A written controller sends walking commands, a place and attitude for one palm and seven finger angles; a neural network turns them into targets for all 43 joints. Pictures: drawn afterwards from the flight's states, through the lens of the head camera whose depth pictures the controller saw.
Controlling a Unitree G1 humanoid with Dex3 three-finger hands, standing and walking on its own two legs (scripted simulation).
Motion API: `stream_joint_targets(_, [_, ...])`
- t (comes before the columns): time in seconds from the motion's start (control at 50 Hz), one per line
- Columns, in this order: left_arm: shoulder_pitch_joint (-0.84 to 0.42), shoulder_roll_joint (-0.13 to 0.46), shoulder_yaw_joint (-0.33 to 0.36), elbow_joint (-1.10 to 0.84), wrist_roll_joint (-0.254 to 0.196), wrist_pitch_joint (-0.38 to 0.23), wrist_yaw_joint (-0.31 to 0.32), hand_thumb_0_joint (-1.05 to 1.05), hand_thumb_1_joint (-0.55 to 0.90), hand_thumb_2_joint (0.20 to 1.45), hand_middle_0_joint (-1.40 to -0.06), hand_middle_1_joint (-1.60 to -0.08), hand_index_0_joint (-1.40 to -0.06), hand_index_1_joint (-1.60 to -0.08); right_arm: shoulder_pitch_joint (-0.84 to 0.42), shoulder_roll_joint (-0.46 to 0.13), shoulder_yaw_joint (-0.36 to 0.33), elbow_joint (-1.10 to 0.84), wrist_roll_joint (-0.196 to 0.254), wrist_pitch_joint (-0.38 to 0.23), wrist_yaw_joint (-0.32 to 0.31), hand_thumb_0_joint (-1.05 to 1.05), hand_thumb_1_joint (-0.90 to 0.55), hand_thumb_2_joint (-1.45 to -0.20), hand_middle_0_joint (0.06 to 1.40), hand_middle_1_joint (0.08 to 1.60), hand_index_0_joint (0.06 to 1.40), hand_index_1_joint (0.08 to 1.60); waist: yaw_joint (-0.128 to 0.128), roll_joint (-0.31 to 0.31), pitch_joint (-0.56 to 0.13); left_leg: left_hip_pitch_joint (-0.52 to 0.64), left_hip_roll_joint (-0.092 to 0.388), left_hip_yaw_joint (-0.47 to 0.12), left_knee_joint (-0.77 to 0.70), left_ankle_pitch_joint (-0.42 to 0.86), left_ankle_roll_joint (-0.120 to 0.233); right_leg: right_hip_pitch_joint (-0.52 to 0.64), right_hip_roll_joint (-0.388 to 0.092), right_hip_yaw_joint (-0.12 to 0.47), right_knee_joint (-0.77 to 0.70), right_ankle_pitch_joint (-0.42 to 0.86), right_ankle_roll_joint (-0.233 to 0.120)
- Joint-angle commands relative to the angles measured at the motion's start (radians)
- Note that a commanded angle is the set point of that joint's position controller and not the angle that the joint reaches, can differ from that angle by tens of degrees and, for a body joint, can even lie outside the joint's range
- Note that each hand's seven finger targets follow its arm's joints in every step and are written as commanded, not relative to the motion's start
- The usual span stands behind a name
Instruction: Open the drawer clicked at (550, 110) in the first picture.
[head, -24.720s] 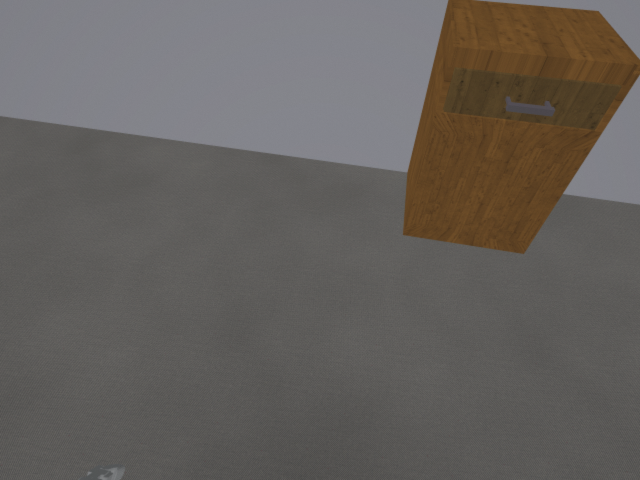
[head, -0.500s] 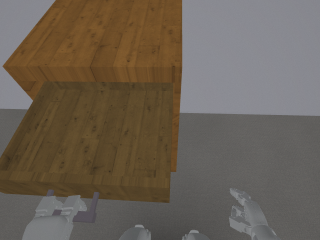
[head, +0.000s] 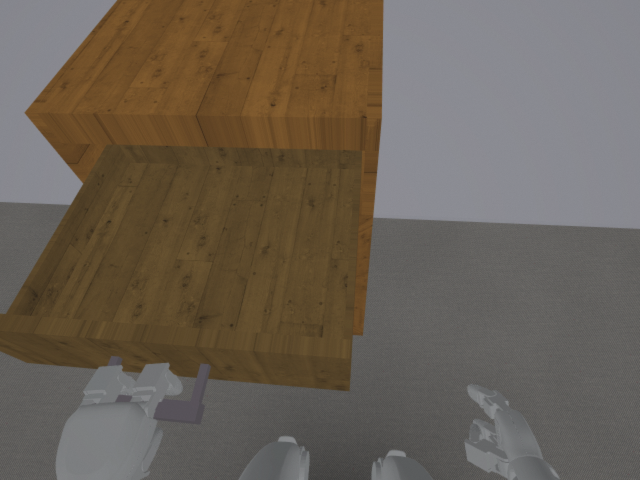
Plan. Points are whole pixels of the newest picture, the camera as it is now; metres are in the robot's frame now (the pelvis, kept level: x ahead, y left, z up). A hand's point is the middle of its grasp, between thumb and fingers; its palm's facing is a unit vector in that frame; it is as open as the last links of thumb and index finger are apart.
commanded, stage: open the thumb to release the handle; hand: left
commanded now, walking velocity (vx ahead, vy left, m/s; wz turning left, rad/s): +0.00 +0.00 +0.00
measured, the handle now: (151, 388) +0.22 +0.23 +0.00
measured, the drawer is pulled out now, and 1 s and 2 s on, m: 0.30 0.30 0.30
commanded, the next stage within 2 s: lift the hand off the handle in 0.20 s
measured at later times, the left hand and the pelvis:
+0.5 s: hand (138, 444) +0.16 +0.23 -0.02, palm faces -0.04 -0.10 -0.99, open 13.8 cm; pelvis -0.02 +0.00 +0.01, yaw +0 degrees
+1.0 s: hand (134, 431) +0.17 +0.23 +0.00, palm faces -0.07 -0.11 -0.99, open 13.7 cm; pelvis -0.01 +0.00 +0.03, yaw +0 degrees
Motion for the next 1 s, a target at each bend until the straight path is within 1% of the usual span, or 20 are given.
stream_joint_targets(0.0, [0.070,0.138,0.099,-0.096,-0.023,0.032,0.031,0.000,-0.220,0.420,-0.320,-1.230,-0.320,-1.230,-0.062,-0.097,-0.033,-0.163,0.008,-0.044,-0.021,0.000,-0.900,-0.900,0.200,0.300,0.200,0.300,-0.007,-0.040,-0.188,0.206,-0.040,-0.049,-0.131,0.287,0.018,0.188,-0.004,0.109,-0.237,0.393,0.020])
stream_joint_targets(0.08, [0.051,0.148,0.103,-0.071,-0.029,0.041,0.027,0.000,-0.500,0.300,-0.300,-1.200,-0.300,-1.200,-0.065,-0.096,-0.026,-0.156,0.008,-0.044,-0.022,0.000,-0.900,-0.900,0.200,0.300,0.200,0.300,-0.013,-0.061,-0.174,0.190,-0.040,-0.049,-0.139,0.255,0.018,0.190,-0.007,0.125,-0.259,0.345,0.023])
stream_joint_targets(0.1, [0.032,0.141,0.092,-0.073,-0.031,0.041,0.025,0.000,-0.500,0.300,-0.300,-1.200,-0.300,-1.200,-0.069,-0.097,-0.030,-0.156,0.011,-0.045,-0.024,0.000,-0.900,-0.900,0.200,0.300,0.200,0.300,-0.017,-0.045,-0.145,0.185,-0.037,-0.049,-0.141,0.236,0.019,0.183,-0.008,0.125,-0.270,0.326,0.021])
stream_joint_targets(0.16, [0.031,0.177,0.137,-0.064,-0.034,0.040,0.032,0.000,-0.500,0.300,-0.300,-1.200,-0.300,-1.200,-0.074,-0.098,-0.030,-0.153,0.014,-0.046,-0.029,0.000,-0.900,-0.900,0.200,0.300,0.200,0.300,-0.004,-0.036,-0.156,0.174,-0.039,-0.049,-0.147,0.235,0.020,0.212,-0.008,0.147,-0.277,0.325,0.016])
stream_joint_targets(0.2, [0.033,0.149,0.101,-0.060,-0.030,0.040,0.030,0.000,-0.500,0.300,-0.300,-1.200,-0.300,-1.200,-0.073,-0.098,-0.030,-0.154,0.013,-0.045,-0.025,0.000,-0.900,-0.900,0.200,0.300,0.200,0.300,-0.011,-0.028,-0.142,0.180,-0.039,-0.048,-0.150,0.228,0.019,0.197,-0.008,0.141,-0.281,0.311,0.017])
stream_joint_targets(0.28, [0.024,0.156,0.113,-0.035,-0.032,0.042,0.030,0.000,-0.500,0.300,-0.300,-1.200,-0.300,-1.200,-0.075,-0.100,-0.029,-0.149,0.011,-0.044,-0.025,0.000,-0.900,-0.900,0.200,0.300,0.200,0.300,-0.010,-0.049,-0.140,0.166,-0.037,-0.048,-0.151,0.213,0.018,0.183,-0.010,0.140,-0.283,0.275,0.020])
stream_joint_targets(0.3, [0.001,0.146,0.098,-0.038,-0.030,0.042,0.031,0.000,-0.500,0.300,-0.300,-1.200,-0.300,-1.200,-0.075,-0.104,-0.034,-0.150,0.014,-0.044,-0.027,0.000,-0.900,-0.900,0.200,0.300,0.200,0.300,-0.015,-0.024,-0.114,0.168,-0.035,-0.053,-0.152,0.200,0.020,0.168,-0.006,0.138,-0.288,0.255,0.016])
stream_joint_targets(0.36, [-0.057,0.176,0.124,-0.032,-0.025,0.044,0.040,0.000,-0.500,0.300,-0.300,-1.200,-0.300,-1.200,-0.070,-0.109,-0.034,-0.142,0.010,-0.046,-0.031,0.000,-0.900,-0.900,0.200,0.300,0.200,0.300,-0.022,-0.043,-0.136,0.159,-0.032,-0.054,-0.146,0.190,0.020,0.166,-0.010,0.143,-0.287,0.234,0.018])
stream_joint_targets(0.42, [-0.080,0.155,0.090,-0.042,-0.019,0.050,0.042,0.000,-0.500,0.300,-0.300,-1.200,-0.300,-1.200,-0.063,-0.111,-0.035,-0.142,0.011,-0.049,-0.028,0.000,-0.900,-0.900,0.200,0.300,0.200,0.300,-0.023,-0.019,-0.161,0.187,-0.033,-0.052,-0.150,0.199,0.019,0.147,-0.011,0.128,-0.281,0.231,0.021])
stream_joint_targets(0.48, [-0.101,0.172,0.109,-0.017,-0.023,0.062,0.043,0.000,-0.500,0.300,-0.300,-1.200,-0.300,-1.200,-0.059,-0.112,-0.034,-0.135,0.014,-0.047,-0.034,0.000,-0.900,-0.900,0.200,0.300,0.200,0.300,-0.027,-0.075,-0.169,0.164,-0.032,-0.052,-0.149,0.191,0.021,0.168,-0.011,0.129,-0.282,0.230,0.028])
stream_joint_targets(0.52, [-0.128,0.160,0.084,-0.033,-0.017,0.065,0.045,0.000,-0.500,0.300,-0.300,-1.200,-0.300,-1.200,-0.061,-0.113,-0.034,-0.137,0.015,-0.048,-0.035,0.000,-0.900,-0.900,0.200,0.300,0.200,0.300,-0.029,-0.033,-0.167,0.177,-0.033,-0.052,-0.151,0.185,0.019,0.154,-0.012,0.132,-0.286,0.212,0.026])
stream_joint_targets(0.56, [-0.171,0.164,0.082,-0.018,-0.017,0.078,0.045,0.000,-0.500,0.300,-0.300,-1.200,-0.300,-1.200,-0.061,-0.117,-0.033,-0.133,0.018,-0.045,-0.040,0.000,-0.900,-0.900,0.200,0.300,0.200,0.300,-0.041,-0.039,-0.136,0.183,-0.028,-0.058,-0.158,0.176,0.021,0.141,-0.009,0.125,-0.296,0.200,0.023])
stream_joint_targets(0.6, [-0.189,0.146,0.056,-0.031,-0.016,0.085,0.047,0.000,-0.500,0.300,-0.300,-1.200,-0.300,-1.200,-0.059,-0.115,-0.035,-0.137,0.020,-0.047,-0.042,0.000,-0.900,-0.900,0.200,0.300,0.200,0.300,-0.041,-0.032,-0.143,0.191,-0.029,-0.055,-0.162,0.169,0.022,0.153,-0.010,0.124,-0.303,0.189,0.027])
stream_joint_targets(0.62, [-0.207,0.169,0.069,-0.051,-0.019,0.089,0.047,0.000,-0.500,0.300,-0.300,-1.200,-0.300,-1.200,-0.055,-0.117,-0.032,-0.135,0.020,-0.048,-0.040,0.000,-0.900,-0.900,0.200,0.300,0.200,0.300,-0.037,-0.028,-0.181,0.206,-0.029,-0.054,-0.169,0.172,0.021,0.161,-0.014,0.122,-0.304,0.180,0.028])
stream_joint_targets(0.64, [-0.185,0.180,0.083,-0.051,-0.018,0.092,0.048,0.000,-0.500,0.300,-0.300,-1.200,-0.300,-1.200,-0.058,-0.114,-0.035,-0.136,0.023,-0.046,-0.045,0.000,-0.900,-0.900,0.200,0.300,0.200,0.300,-0.027,-0.032,-0.176,0.214,-0.030,-0.054,-0.176,0.175,0.021,0.175,-0.010,0.125,-0.309,0.184,0.027])
stream_joint_targets(0.7, [-0.211,0.171,0.060,-0.077,-0.029,0.104,0.041,0.000,-0.500,0.300,-0.300,-1.200,-0.300,-1.200,-0.058,-0.113,-0.030,-0.138,0.027,-0.043,-0.048,0.000,-0.900,-0.900,0.200,0.300,0.200,0.300,-0.037,-0.030,-0.174,0.241,-0.030,-0.054,-0.194,0.185,0.023,0.198,-0.012,0.124,-0.330,0.199,0.029])
stream_joint_targets(0.76, [-0.187,0.199,0.091,-0.068,-0.037,0.109,0.035,0.000,-0.500,0.300,-0.300,-1.200,-0.300,-1.200,-0.061,-0.115,-0.024,-0.140,0.028,-0.041,-0.053,0.000,-0.900,-0.900,0.200,0.300,0.200,0.300,-0.033,-0.054,-0.164,0.243,-0.031,-0.055,-0.207,0.202,0.025,0.235,-0.012,0.141,-0.348,0.228,0.029])
stream_joint_targets(0.78, [-0.194,0.183,0.073,-0.081,-0.034,0.105,0.034,0.000,-0.500,0.300,-0.300,-1.200,-0.300,-1.200,-0.058,-0.113,-0.025,-0.138,0.029,-0.042,-0.052,0.000,-0.900,-0.900,0.200,0.300,0.200,0.300,-0.034,-0.025,-0.159,0.259,-0.031,-0.053,-0.214,0.207,0.024,0.237,-0.012,0.139,-0.350,0.236,0.028])
stream_joint_targets(0.88, [-0.173,0.168,0.059,-0.085,-0.041,0.104,0.024,0.000,-0.500,0.300,-0.300,-1.200,-0.300,-1.200,-0.057,-0.114,-0.025,-0.143,0.030,-0.041,-0.046,0.000,-0.900,-0.900,0.200,0.300,0.200,0.300,-0.035,-0.007,-0.119,0.294,-0.032,-0.056,-0.246,0.220,0.023,0.252,-0.008,0.133,-0.371,0.252,0.023])
stream_joint_targets(0.98, [-0.142,0.168,0.064,-0.130,-0.043,0.097,0.023,0.000,-0.500,0.300,-0.300,-1.200,-0.300,-1.200,-0.051,-0.116,-0.031,-0.154,0.026,-0.041,-0.037,0.000,-0.900,-0.900,0.200,0.300,0.200,0.300,-0.024,0.012,-0.141,0.357,-0.032,-0.057,-0.270,0.270,0.023,0.275,-0.004,0.122,-0.374,0.309,0.018])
